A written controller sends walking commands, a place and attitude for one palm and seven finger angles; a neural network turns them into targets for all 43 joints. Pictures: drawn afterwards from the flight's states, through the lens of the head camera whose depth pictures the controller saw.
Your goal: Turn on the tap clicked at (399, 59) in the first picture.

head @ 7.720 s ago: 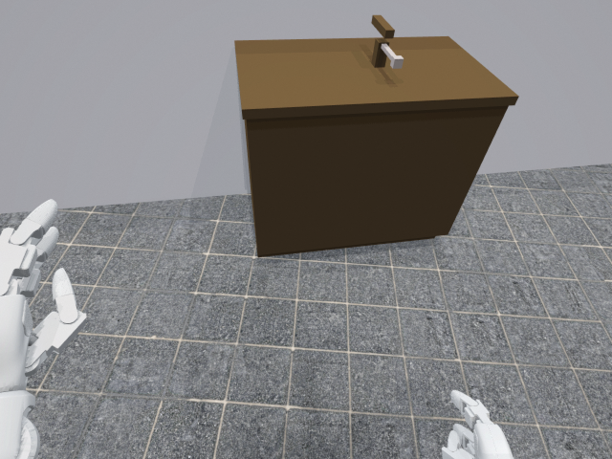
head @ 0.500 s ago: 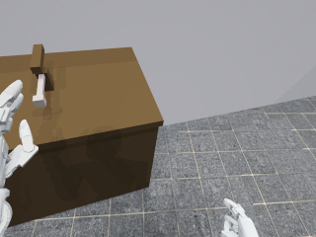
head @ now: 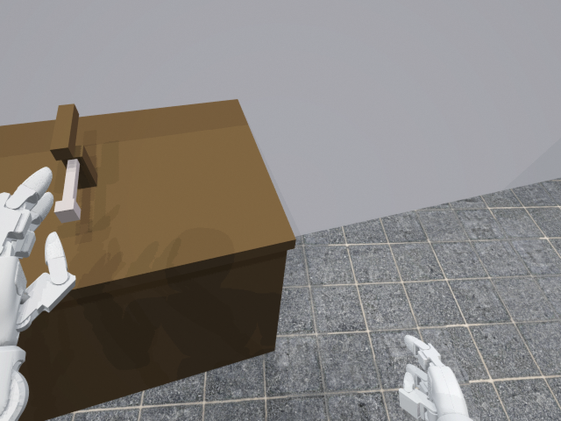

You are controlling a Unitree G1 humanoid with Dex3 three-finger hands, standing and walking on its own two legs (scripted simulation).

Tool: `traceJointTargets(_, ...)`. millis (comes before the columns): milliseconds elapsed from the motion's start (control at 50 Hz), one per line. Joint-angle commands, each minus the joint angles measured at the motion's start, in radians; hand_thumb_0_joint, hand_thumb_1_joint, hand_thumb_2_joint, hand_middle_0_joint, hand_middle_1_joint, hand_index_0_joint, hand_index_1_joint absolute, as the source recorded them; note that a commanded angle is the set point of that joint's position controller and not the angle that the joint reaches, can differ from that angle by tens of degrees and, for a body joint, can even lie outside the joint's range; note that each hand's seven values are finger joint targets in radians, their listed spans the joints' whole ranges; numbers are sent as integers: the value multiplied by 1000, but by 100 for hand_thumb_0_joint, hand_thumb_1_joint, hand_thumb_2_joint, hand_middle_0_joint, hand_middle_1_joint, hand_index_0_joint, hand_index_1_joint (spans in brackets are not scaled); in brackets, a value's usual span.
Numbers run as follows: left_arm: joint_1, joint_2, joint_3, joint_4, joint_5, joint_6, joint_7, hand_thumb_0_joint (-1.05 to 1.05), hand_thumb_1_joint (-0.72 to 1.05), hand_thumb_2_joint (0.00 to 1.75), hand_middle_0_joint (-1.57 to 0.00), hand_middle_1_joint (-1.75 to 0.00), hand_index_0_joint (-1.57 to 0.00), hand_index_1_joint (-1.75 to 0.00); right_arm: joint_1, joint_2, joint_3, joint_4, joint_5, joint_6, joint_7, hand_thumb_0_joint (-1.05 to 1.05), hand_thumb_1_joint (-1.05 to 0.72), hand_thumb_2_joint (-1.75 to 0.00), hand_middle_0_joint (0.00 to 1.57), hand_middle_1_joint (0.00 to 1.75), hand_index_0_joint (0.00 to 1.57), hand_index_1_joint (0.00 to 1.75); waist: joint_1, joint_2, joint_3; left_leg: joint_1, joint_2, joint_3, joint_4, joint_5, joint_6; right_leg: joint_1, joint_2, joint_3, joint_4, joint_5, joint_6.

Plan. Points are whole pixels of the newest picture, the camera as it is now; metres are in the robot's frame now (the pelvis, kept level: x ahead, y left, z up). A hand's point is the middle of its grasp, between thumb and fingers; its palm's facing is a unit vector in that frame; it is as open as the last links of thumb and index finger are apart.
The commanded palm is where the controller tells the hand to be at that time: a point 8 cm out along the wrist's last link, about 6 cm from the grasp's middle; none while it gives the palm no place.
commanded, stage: come to a stop and stand still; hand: left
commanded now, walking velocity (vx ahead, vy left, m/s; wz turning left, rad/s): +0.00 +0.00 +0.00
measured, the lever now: (67, 210) +0.40 +0.39 +0.03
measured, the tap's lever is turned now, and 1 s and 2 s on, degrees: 0 0 0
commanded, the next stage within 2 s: look again from close up in 0.40 s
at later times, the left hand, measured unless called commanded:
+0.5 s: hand (74, 297) +0.20 +0.24 +0.15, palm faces +0.38 -0.86 -0.35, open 7.4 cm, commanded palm +0.15 +0.27 +0.17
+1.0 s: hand (62, 301) +0.20 +0.25 +0.15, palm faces +0.38 -0.86 -0.35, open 7.4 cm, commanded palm +0.14 +0.28 +0.17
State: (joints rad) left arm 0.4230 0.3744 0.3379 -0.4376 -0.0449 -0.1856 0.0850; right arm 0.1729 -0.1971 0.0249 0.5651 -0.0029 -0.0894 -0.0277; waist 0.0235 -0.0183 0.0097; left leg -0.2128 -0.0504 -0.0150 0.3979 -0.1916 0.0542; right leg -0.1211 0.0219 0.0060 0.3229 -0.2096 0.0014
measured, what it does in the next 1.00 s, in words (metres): stands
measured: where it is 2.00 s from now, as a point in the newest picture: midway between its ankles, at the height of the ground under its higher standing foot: outside the picture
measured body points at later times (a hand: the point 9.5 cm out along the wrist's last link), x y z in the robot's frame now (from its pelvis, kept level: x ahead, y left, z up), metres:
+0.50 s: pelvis -0.01 -0.01 +0.00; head -0.01 -0.01 +0.45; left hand +0.17 +0.28 +0.17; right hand +0.17 -0.24 -0.08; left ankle +0.01 +0.08 -0.75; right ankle -0.03 -0.12 -0.75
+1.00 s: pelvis -0.01 +0.00 +0.00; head -0.01 +0.01 +0.45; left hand +0.17 +0.29 +0.17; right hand +0.17 -0.23 -0.08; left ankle +0.01 +0.08 -0.75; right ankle -0.03 -0.12 -0.75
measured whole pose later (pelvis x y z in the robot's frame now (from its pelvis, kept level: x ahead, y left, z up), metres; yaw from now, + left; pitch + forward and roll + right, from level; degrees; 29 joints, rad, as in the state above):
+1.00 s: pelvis -0.01 +0.00 +0.00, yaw +1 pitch +0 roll -2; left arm 0.44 0.35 0.31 -0.42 -0.05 -0.17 0.10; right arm 0.21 -0.20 0.02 0.59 0.00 -0.07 -0.04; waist 0.02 0.00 0.00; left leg -0.23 -0.05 -0.04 0.40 -0.17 0.05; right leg -0.12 0.03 -0.02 0.30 -0.18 0.00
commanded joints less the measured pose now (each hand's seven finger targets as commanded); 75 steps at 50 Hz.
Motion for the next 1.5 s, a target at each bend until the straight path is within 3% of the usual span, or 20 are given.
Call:
traceJointTargets(0,-54,153,106,-222,-17,-62,27,0,90,90,-20,-30,-20,-30,-60,-124,-45,-153,7,-35,-18,0,-90,-90,20,30,20,30,-1,97,-178,124,74,-48,-26,406,-76,31,-20,-11,0,296,-8)
traceJointTargets(140,-58,153,102,-208,-20,-57,35,0,90,90,-20,-30,-20,-30,-67,-126,-47,-149,7,-28,-24,0,-90,-90,20,30,20,30,0,64,-161,99,64,-46,-35,283,-55,33,-29,6,-39,263,-6)
traceJointTargets(380,-82,146,89,-185,-25,-51,33,0,90,90,-20,-30,-20,-30,-75,-123,-46,-141,8,-21,-30,0,-90,-90,20,30,20,30,-4,70,-106,68,49,-45,-71,127,-49,-4,-27,12,-96,141,-4)
traceJointTargets(540,-59,151,97,-178,-27,-49,33,0,90,90,-20,-30,-20,-30,-72,-124,-46,-142,10,-21,-30,0,-90,-90,20,30,20,30,1,54,-117,61,50,-54,-86,118,-46,14,-21,5,-94,131,0)
traceJointTargets(560,-72,152,92,-191,-26,-50,32,0,90,90,-20,-30,-20,-30,-75,-127,-48,-140,11,-19,-31,0,-90,-90,20,30,20,30,-3,79,-113,57,49,-55,-85,125,-48,16,-23,1,-90,130,-2)
traceJointTargets(780,-88,141,79,-194,-20,-53,34,0,90,90,-20,-30,-20,-30,-73,-122,-47,-141,12,-24,-31,0,-90,-90,20,30,20,30,-3,79,-90,34,56,-71,-115,36,-48,8,-15,4,-90,73,-3)
traceJointTargets(860,-86,150,87,-206,-19,-55,36,0,90,90,-20,-30,-20,-30,-70,-126,-49,-134,12,-24,-30,0,-90,-90,20,30,20,30,-4,93,-108,29,55,-72,-105,75,-48,33,-19,-3,-74,100,-3)
traceJointTargets(940,-66,142,83,-201,-16,-61,36,0,90,90,-20,-30,-20,-30,-66,-133,-60,-132,9,-32,-22,0,-90,-90,20,30,20,30,-7,73,-120,-4,53,-67,-69,-26,-29,38,-42,3,-48,29,-14)
traceJointTargets(1040,-60,152,94,-214,-14,-75,37,0,90,90,-20,-30,-20,-30,-69,-139,-66,-128,8,-43,-18,0,-90,-90,20,30,20,30,-13,69,-82,-77,66,-100,-25,-146,-3,-9,-70,27,12,-99,-38)
traceJointTargets(1060,-73,164,103,-225,-14,-79,39,0,90,90,-20,-30,-20,-30,-68,-141,-65,-124,7,-43,-19,0,-90,-90,20,30,20,30,-15,101,-79,-103,75,-121,-27,-150,2,1,-75,24,46,-91,-42)
traceJointTargets(1160,-82,166,113,-223,-13,-91,39,0,90,90,-20,-30,-20,-30,-53,-143,-65,-121,10,-53,-19,0,-90,-90,20,30,20,30,-15,119,-81,-106,114,-177,-2,-24,27,-8,-66,-6,186,25,-38)
traceJointTargets(1220,-60,164,117,-228,-11,-99,38,0,90,90,-20,-30,-20,-30,-45,-141,-70,-122,13,-54,-14,0,-90,-90,20,30,20,30,-14,71,-123,-85,113,-152,73,125,26,13,-80,6,204,105,-45)
traceJointTargets(1280,-45,168,126,-233,-14,-105,41,0,90,90,-20,-30,-20,-30,-39,-140,-75,-120,21,-46,-6,0,-90,-90,20,30,20,30,-19,24,-139,-108,87,-100,165,209,7,49,-129,64,223,205,-76)
traceJointTargets(1340,-42,180,140,-258,-18,-110,42,0,90,90,-20,-30,-20,-30,-42,-137,-75,-123,24,-34,1,0,-90,-90,20,30,20,30,-26,35,-157,-58,83,-100,184,278,5,12,-132,56,279,257,-75)
traceJointTargets(1380,-46,181,142,-271,-22,-109,41,0,90,90,-20,-30,-20,-30,-37,-138,-73,-126,24,-28,0,0,-90,-90,20,30,20,30,-34,125,-134,11,113,-157,112,361,6,-85,-75,-12,366,175,-42)
traceJointTargets(1420,-39,184,141,-283,-15,-110,37,0,90,90,-20,-30,-20,-30,-27,-134,-73,-129,13,-31,2,0,-90,-90,20,30,20,30,-36,202,-115,124,185,-269,40,451,28,-230,-30,-56,391,-142,-16)
traceJointTargets(1460,-43,197,150,-287,-5,-111,38,0,90,90,-20,-30,-20,-30,-27,-135,-73,-130,4,-33,0,0,-90,-90,20,30,20,30,-30,175,-100,92,198,-276,52,466,29,-189,-36,-63,290,-199,-27)
traceJointTargets(1480,-26,177,142,-267,-3,-112,37,0,90,90,-20,-30,-20,-30,-28,-135,-71,-134,5,-33,2,0,-90,-90,20,30,20,30,-24,143,-100,32,177,-224,86,459,12,-109,-41,-66,214,-124,-38)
